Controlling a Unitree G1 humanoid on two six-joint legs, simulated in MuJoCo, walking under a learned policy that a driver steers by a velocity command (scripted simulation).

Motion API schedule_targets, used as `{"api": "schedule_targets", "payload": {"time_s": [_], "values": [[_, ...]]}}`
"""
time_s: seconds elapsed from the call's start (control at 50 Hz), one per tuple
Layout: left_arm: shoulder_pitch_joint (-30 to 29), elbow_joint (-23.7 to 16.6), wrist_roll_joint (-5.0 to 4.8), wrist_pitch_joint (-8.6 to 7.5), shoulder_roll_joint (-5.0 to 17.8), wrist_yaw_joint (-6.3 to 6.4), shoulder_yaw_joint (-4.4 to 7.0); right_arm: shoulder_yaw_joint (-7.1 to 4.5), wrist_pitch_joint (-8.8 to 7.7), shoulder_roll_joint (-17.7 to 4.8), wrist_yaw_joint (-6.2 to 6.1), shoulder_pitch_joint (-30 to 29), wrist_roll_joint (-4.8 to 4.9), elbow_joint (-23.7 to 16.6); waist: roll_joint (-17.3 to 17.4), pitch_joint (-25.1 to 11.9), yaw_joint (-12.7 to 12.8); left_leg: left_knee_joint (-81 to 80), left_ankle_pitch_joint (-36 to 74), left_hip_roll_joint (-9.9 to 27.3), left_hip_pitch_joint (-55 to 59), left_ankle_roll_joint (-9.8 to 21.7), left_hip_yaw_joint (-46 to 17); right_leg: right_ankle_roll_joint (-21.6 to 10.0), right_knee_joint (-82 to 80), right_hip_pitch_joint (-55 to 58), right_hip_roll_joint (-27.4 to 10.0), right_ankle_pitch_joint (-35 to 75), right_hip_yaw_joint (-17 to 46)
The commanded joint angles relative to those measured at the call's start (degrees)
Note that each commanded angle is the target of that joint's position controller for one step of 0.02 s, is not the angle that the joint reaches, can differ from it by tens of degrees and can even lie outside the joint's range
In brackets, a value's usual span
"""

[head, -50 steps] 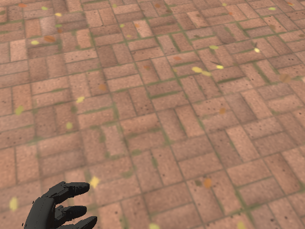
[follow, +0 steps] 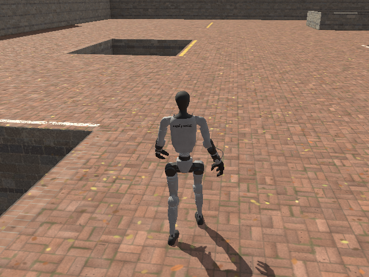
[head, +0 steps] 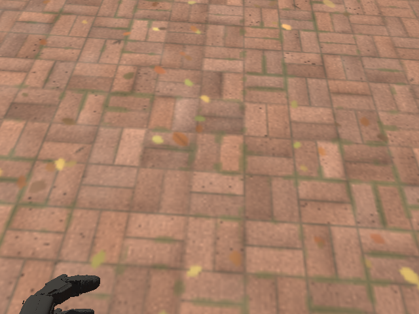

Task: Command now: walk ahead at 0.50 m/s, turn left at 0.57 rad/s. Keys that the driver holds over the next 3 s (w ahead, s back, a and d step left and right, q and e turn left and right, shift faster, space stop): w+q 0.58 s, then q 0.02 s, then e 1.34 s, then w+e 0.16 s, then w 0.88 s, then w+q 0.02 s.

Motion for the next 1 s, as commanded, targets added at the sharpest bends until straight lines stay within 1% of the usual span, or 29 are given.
{"api": "schedule_targets", "payload": {"time_s": [0.02, 0.04, 0.06, 0.08, 0.1, 0.12, 0.14, 0.16, 0.2, 0.26, 0.32, 0.38, 0.46, 0.48, 0.52, 0.54, 0.56, 0.58, 0.6, 0.62, 0.64, 0.66, 0.68, 0.7, 0.74, 0.78, 0.86, 0.92, 1.0], "values": [[2.13, -3.04, -0.26, -1.72, 8.23, 0.23, 3.26, -2.36, 0.12, -8.16, -0.38, -1.69, -0.07, -3.18, 10.00, -2.36, 5.10, 2.16, 22.37, 13.38, -1.96, 5.28, -12.45, -2.80, -3.45, 11.10, 0.67, -3.59, -1.46], [8.33, -1.98, 0.37, -2.01, 9.98, 0.61, 4.15, -1.54, 0.07, -5.94, -0.13, -2.33, -0.35, -3.88, 8.74, -7.65, 8.18, 10.72, 23.67, 10.30, -4.66, 3.54, -10.06, -5.19, -3.51, 22.34, -2.50, -3.34, 0.26], [17.43, -1.30, 0.90, -1.82, 13.24, 1.16, 4.97, -0.28, -0.07, -2.74, -0.04, -1.57, -1.51, -5.16, 1.53, -16.45, 11.17, 26.96, 11.54, 5.99, -13.01, 1.19, -4.65, -8.62, -2.11, 38.09, -12.77, -6.36, 10.74], [20.18, 0.74, 0.99, -0.92, 15.97, 0.71, 5.70, 0.48, -0.55, -0.53, 0.05, 6.90, 0.45, -6.58, -18.64, -20.81, 6.56, 43.23, -14.87, -0.23, -33.63, -2.01, 0.73, -17.28, -7.66, 52.74, -23.67, -19.28, 37.40], [18.11, -0.51, -0.35, -0.64, 10.01, 0.52, 4.47, -0.59, -0.49, -6.78, -0.17, 5.82, 0.98, -4.52, -10.40, -15.23, 7.94, 49.84, -12.22, 4.83, -39.69, -2.87, -0.46, -15.73, -9.98, 48.98, -23.40, -29.64, 38.05], [16.04, -0.97, -0.38, -0.25, 7.04, 0.83, 3.69, -1.41, -0.21, -9.39, -0.08, -0.65, 0.52, -5.17, -4.89, -8.31, 9.47, 50.82, -6.59, 6.61, -40.78, -3.30, 1.26, -13.29, -10.66, 41.97, -20.91, -27.44, 28.33], [13.59, -1.08, 0.21, 0.05, 6.48, 0.88, 3.29, -1.46, -0.02, -8.72, -0.12, -3.62, -0.04, -5.72, -1.06, -4.51, 8.55, 49.70, -2.54, 8.53, -38.86, -3.74, 2.91, -12.22, -11.78, 35.15, -18.51, -19.90, 21.44], [12.27, -0.52, 0.43, 0.22, 5.49, 0.95, 3.00, -1.59, -0.06, -7.91, 0.11, -5.72, -0.54, -6.49, -0.89, -1.60, 7.79, 47.34, -0.02, 10.02, -38.07, -3.90, 3.14, -12.08, -13.09, 30.53, -16.53, -14.23, 16.66], [11.65, 0.34, 0.70, -0.13, 4.93, 1.16, 2.84, -1.37, 0.35, -5.55, 0.77, -5.06, 0.24, -6.93, -3.83, -0.86, 6.19, 44.94, 2.22, 12.01, -34.62, -3.92, 4.37, -11.77, -15.83, 26.01, -14.25, -9.27, 9.73], [12.11, 2.08, 0.18, -0.64, 6.64, 1.18, 3.48, -0.76, 0.90, -3.25, 1.02, -7.60, -0.01, -8.48, -2.76, 0.45, 5.99, 40.56, 4.78, 13.07, -36.97, -4.68, 5.64, -13.35, -18.44, 24.91, -14.79, -2.92, 3.75], [12.13, 3.21, 0.25, -0.31, 8.19, 1.30, 3.91, -0.42, 0.60, -2.75, 1.55, -10.33, -0.11, -9.23, -1.49, 0.57, 6.51, 33.03, 12.34, 13.37, -38.02, -5.08, 6.48, -13.16, -18.97, 26.74, -14.42, 2.95, -2.26], [12.97, 4.27, -0.02, 0.29, 9.26, 1.50, 3.96, 0.12, -0.13, -1.74, 2.65, -15.63, -0.09, -10.29, -0.87, 1.83, 8.53, 22.91, 20.48, 12.44, -35.38, -4.30, 9.43, -11.57, -18.81, 27.63, -13.10, 5.20, -8.22], [16.22, 6.17, -0.99, 1.46, 11.25, 1.59, 4.41, 0.24, -0.25, -1.64, 4.07, -21.46, 0.17, -12.82, -0.84, 3.61, 10.02, 15.20, 19.47, 11.06, -34.29, -2.29, 12.68, -10.18, -17.16, 33.04, -15.06, 8.65, -11.59], [16.33, 6.38, -1.30, 1.84, 11.84, 1.64, 4.60, -0.01, -0.19, -2.19, 4.34, -21.76, 0.12, -13.33, -1.15, 3.55, 9.49, 14.04, 17.14, 10.29, -33.35, -1.36, 13.58, -9.66, -15.56, 34.54, -15.57, 13.08, -12.49], [16.05, 6.32, -1.78, 2.56, 13.73, 2.05, 5.19, -1.13, 0.23, -4.32, 4.45, -18.99, -0.31, -13.44, -3.07, 0.67, 6.67, 13.13, 11.12, 6.70, -26.92, 1.07, 16.60, -8.48, -8.00, 36.65, -15.74, 31.56, -14.72], [15.70, 6.16, -1.96, 3.00, 14.45, 2.30, 5.41, -2.24, 0.52, -6.25, 4.31, -13.79, -0.42, -12.39, -3.32, -2.50, 3.34, 12.06, 9.56, 4.37, -19.90, 2.71, 17.83, -7.77, 0.07, 36.17, -15.21, 38.78, -15.87], [15.07, 5.79, -2.05, 3.21, 13.58, 2.56, 5.04, -3.99, 0.83, -9.01, 3.68, -4.23, -0.24, -9.86, -1.75, -7.32, -1.94, 8.54, 13.39, 2.33, -5.98, 4.97, 17.65, -6.07, 12.11, 30.53, -13.41, 37.34, -17.37], [16.75, 4.67, -0.13, 2.87, 9.97, 2.59, 3.62, -5.61, 1.54, -13.57, 2.39, 4.00, 0.13, -8.04, 6.26, -12.53, -4.44, 8.12, 14.26, 10.39, 11.69, 8.47, 4.55, -3.69, 30.20, 15.26, -10.60, 13.49, -17.33], [21.00, 1.06, 1.28, 1.37, 3.38, 1.71, 1.40, -5.64, 0.72, -18.77, 2.39, -0.38, -0.33, -9.85, 19.18, -18.55, 3.44, 0.73, 8.34, 24.34, 25.57, 19.36, -29.56, -0.66, 48.59, -7.39, 2.03, -35.84, -9.59], [15.51, 1.65, -0.74, -0.05, 9.49, 0.95, 2.39, -3.82, -0.12, -12.33, 2.76, -0.32, -0.94, -11.22, 10.92, -21.80, -1.32, -3.72, 12.77, 26.49, 24.82, 18.34, -31.26, -1.23, 52.95, -10.92, -0.32, -34.81, -0.07], [12.87, 1.18, -2.43, -0.42, 10.60, 0.64, 2.67, -2.58, -0.80, -9.15, 2.90, -3.00, -1.65, -10.41, 8.33, -14.13, -0.47, -3.01, 26.08, 25.50, 17.58, 15.96, -20.15, -1.75, 51.07, -11.82, -2.81, -29.64, -1.19], [12.87, 2.02, -1.76, -0.26, 9.46, 1.10, 2.31, -2.00, -1.19, -7.42, 2.96, -5.95, -1.30, -9.92, 3.28, -9.71, 1.97, -1.67, 37.53, 22.78, 9.73, 13.67, -11.61, -1.53, 46.84, -9.33, -5.56, -26.12, -1.96], [12.86, 2.79, -0.75, 0.21, 9.30, 1.45, 2.44, -1.52, -1.31, -5.77, 2.88, -8.79, -1.17, -9.72, 2.86, -7.33, 3.60, -2.20, 42.39, 20.67, 3.73, 12.04, -6.25, -1.07, 42.90, -6.59, -7.12, -24.75, -2.29], [14.41, 3.63, -0.84, 1.12, 9.18, 1.45, 2.52, -1.00, -1.52, -5.02, 2.70, -10.47, -1.81, -9.63, 4.17, -6.96, 5.36, -3.81, 45.32, 19.77, -1.06, 11.29, -3.23, -0.74, 41.57, -2.20, -7.94, -23.45, -2.01], [17.57, 5.53, -0.84, 2.87, 7.01, 1.68, 2.14, -0.90, -2.32, -5.21, 2.46, -11.82, -2.33, -7.97, 4.66, -6.84, 7.21, -6.51, 50.74, 18.86, -6.49, 11.29, 2.02, 0.70, 38.25, 2.65, -7.36, -20.16, -2.88], [17.49, 5.86, -0.50, 3.77, 5.68, 2.11, 1.93, -0.86, -2.89, -5.32, 1.99, -12.59, -2.67, -6.24, 5.34, -5.84, 7.69, -7.83, 53.07, 17.74, -8.24, 10.66, 7.06, 1.75, 33.10, 3.08, -6.53, -15.41, -2.77], [12.11, 4.52, -0.58, 3.78, 4.22, 1.71, 1.47, -0.69, -2.25, -5.18, 0.71, -13.70, -3.19, -3.85, 6.83, -4.37, 5.44, -8.94, 48.05, 15.53, -6.42, 7.76, 14.38, 1.91, 18.62, 4.16, -5.52, -2.95, -3.02], [8.76, 2.26, -0.68, 3.91, 5.24, 0.94, 1.90, -1.22, -0.89, -6.62, 0.03, -12.56, -2.78, -1.91, 6.51, -3.50, 3.74, -8.06, 45.86, 18.18, -1.42, 8.19, 14.02, 1.45, 14.26, 1.68, -5.03, -3.04, -3.63], [7.46, -0.30, -0.33, 4.57, 5.62, -0.43, 2.58, -1.71, 1.34, -6.95, -0.71, -12.76, -1.52, -0.70, 6.69, -2.26, 3.46, -2.36, 44.72, 21.53, 3.48, 8.16, 12.66, -0.47, 11.88, -1.41, -4.20, -12.68, -5.36]]}}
